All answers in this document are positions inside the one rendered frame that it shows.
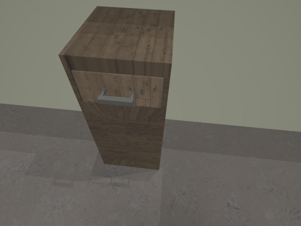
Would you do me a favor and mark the cabinet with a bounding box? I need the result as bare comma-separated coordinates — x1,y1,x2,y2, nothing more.
59,6,175,170

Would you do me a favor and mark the drawer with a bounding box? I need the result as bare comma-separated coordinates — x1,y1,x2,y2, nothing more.
71,70,164,108

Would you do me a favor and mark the handle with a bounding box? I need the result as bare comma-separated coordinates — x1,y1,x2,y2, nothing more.
97,89,135,107

